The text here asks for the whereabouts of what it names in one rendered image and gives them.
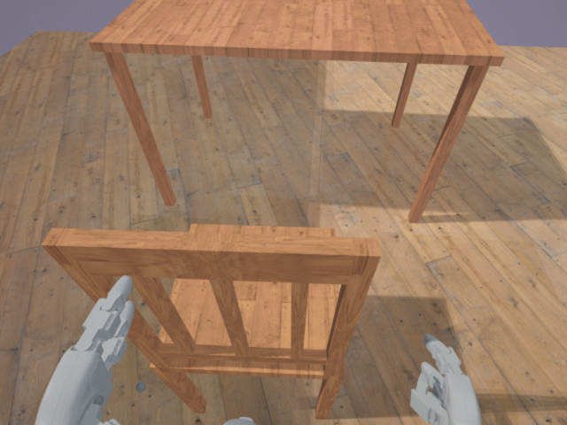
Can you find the left robot hand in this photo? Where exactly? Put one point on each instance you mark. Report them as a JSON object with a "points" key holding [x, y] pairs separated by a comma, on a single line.
{"points": [[84, 372]]}

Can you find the right robot hand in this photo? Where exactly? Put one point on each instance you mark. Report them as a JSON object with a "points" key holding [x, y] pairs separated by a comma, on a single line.
{"points": [[453, 400]]}

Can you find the chair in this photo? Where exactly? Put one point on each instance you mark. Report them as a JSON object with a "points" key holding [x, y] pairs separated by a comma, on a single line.
{"points": [[247, 300]]}

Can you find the table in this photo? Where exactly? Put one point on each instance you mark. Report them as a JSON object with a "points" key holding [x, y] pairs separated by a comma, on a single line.
{"points": [[442, 32]]}

